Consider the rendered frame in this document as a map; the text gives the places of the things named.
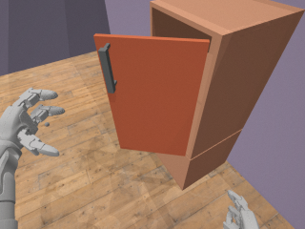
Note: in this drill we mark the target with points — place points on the right robot hand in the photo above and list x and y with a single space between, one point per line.
243 216

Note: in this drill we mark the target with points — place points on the cupboard door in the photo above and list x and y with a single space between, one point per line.
158 82

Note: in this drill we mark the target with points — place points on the robot left forearm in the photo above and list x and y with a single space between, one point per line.
9 155

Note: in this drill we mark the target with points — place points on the left robot hand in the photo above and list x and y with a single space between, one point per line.
15 119

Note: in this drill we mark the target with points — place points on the handle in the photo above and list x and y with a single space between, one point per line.
107 68

